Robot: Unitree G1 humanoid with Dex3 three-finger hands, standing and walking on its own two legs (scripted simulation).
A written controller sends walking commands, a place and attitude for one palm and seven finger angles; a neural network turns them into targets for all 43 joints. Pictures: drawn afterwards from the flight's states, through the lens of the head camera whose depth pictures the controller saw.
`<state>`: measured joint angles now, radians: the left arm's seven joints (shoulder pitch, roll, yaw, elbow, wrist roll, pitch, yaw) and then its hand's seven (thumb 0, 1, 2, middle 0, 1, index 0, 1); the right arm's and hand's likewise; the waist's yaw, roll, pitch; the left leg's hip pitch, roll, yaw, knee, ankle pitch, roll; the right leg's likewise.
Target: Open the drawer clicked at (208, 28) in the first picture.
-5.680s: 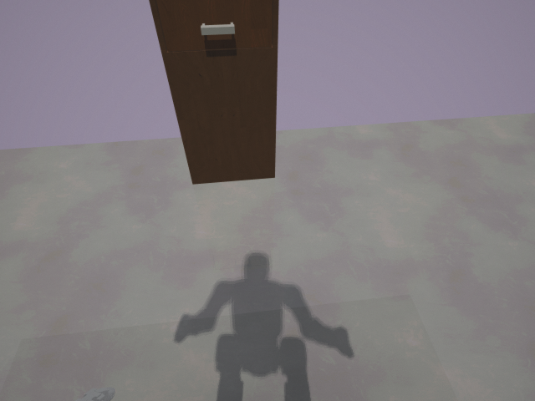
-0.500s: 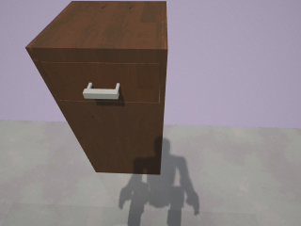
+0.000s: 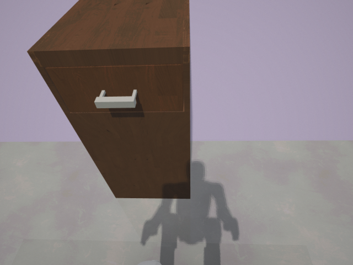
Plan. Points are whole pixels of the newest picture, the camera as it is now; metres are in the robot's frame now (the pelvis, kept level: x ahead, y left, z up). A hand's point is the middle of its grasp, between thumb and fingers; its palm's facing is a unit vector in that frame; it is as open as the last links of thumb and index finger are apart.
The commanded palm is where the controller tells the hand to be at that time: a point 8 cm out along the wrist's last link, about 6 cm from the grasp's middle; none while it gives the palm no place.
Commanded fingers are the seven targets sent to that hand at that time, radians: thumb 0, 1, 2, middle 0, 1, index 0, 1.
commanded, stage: come to a stop and stand still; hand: left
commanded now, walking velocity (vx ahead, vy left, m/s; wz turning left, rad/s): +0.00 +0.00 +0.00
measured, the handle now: (117, 97) +0.57 +0.22 +0.05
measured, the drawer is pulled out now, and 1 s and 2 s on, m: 0.00 0.00 0.00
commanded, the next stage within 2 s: none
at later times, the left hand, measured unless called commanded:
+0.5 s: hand out of the picture -0.06 +0.14 -0.16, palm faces +0.02 -0.98 -0.18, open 7.4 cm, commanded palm none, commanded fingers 0.00 0.90 0.90 -0.20 -0.30 -0.20 -0.30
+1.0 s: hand out of the picture +0.00 +0.13 -0.16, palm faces +0.03 -0.99 -0.14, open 7.4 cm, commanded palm none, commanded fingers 0.00 0.90 0.90 -0.20 -0.30 -0.20 -0.30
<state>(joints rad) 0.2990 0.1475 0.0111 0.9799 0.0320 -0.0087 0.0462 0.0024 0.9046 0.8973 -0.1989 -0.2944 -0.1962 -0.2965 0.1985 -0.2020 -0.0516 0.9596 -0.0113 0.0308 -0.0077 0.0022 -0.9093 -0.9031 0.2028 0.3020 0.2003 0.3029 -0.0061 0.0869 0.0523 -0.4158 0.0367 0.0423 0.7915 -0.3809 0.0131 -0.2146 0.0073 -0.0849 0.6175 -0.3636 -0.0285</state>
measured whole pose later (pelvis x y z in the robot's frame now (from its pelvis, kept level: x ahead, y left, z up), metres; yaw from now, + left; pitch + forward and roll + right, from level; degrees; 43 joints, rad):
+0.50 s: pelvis -0.03 -0.03 +0.01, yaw +0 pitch -2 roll +0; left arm 0.39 0.15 -0.01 1.06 0.02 0.01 0.02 0.00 0.91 0.90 -0.20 -0.29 -0.20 -0.30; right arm 0.37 -0.13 0.01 1.06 -0.02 0.02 -0.01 0.00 -0.91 -0.90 0.20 0.30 0.20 0.30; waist -0.01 0.00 0.00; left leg -0.33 0.02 0.05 0.51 -0.19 0.02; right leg -0.23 0.03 -0.09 0.52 -0.26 -0.06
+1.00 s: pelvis +0.02 -0.02 +0.01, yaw +0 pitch +1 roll +0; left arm 0.34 0.11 -0.01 1.10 0.01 -0.02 0.03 0.00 0.91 0.90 -0.20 -0.29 -0.20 -0.30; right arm 0.34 -0.09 0.02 1.13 -0.02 -0.02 -0.03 0.01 -0.92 -0.90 0.20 0.30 0.20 0.30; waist 0.00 -0.01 0.00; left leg -0.28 0.00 0.06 0.47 -0.20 0.02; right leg -0.17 0.02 -0.07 0.47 -0.30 -0.04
